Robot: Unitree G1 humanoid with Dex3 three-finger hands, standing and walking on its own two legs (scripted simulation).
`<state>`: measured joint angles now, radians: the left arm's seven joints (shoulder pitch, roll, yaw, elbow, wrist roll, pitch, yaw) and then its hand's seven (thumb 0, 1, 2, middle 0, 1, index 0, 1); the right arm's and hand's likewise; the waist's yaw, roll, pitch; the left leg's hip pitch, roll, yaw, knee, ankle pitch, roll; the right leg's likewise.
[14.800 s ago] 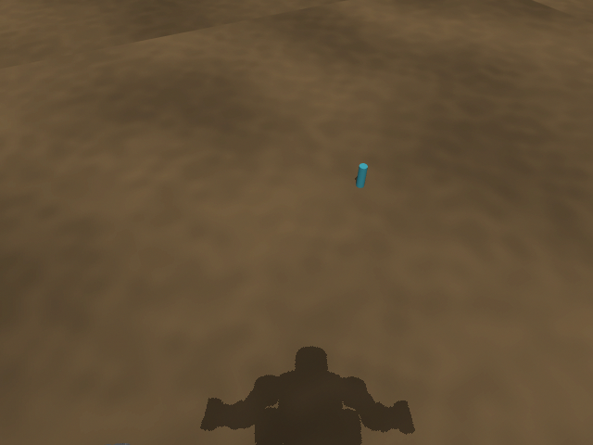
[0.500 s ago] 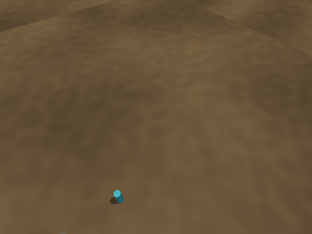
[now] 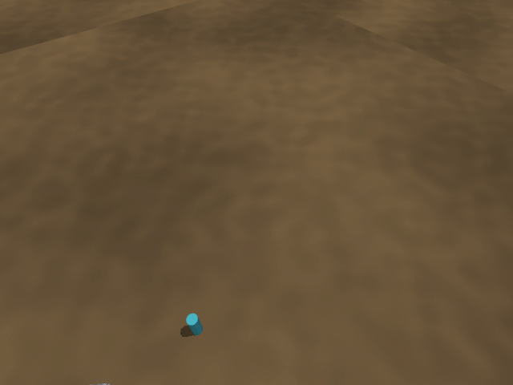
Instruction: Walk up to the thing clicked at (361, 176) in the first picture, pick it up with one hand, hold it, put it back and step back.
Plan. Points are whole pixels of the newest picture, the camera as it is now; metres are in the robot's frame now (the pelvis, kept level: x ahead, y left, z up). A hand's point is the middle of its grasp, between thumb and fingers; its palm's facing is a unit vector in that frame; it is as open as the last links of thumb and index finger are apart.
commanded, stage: rise first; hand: left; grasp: from above
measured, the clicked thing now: (194, 324) +0.40 +0.26 -0.72
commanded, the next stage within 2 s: none
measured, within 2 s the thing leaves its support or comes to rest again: neither
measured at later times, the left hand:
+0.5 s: hand out of the picture +0.12 +0.26 -0.21, palm faces -0.10 -0.91 -0.41, open 12.8 cm
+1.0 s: hand (142, 381) +0.16 +0.28 -0.34, palm faces -0.39 -0.66 -0.65, open 13.1 cm
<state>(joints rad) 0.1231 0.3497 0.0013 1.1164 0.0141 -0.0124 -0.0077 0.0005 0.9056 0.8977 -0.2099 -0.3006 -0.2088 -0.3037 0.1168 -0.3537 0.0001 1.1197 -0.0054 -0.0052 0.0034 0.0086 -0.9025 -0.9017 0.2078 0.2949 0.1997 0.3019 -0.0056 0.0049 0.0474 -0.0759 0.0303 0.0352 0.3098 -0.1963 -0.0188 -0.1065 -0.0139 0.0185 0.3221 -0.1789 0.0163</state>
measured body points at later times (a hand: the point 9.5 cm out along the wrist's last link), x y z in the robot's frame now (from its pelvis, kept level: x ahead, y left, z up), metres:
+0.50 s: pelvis -0.02 +0.01 -0.06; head +0.06 +0.02 +0.38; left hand +0.13 +0.31 -0.18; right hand +0.12 -0.25 -0.16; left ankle -0.02 +0.13 -0.75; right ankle +0.00 -0.13 -0.75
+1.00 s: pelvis -0.04 +0.01 -0.20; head +0.11 +0.03 +0.23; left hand +0.18 +0.32 -0.30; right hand +0.17 -0.24 -0.29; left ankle -0.02 +0.13 -0.75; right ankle +0.00 -0.13 -0.75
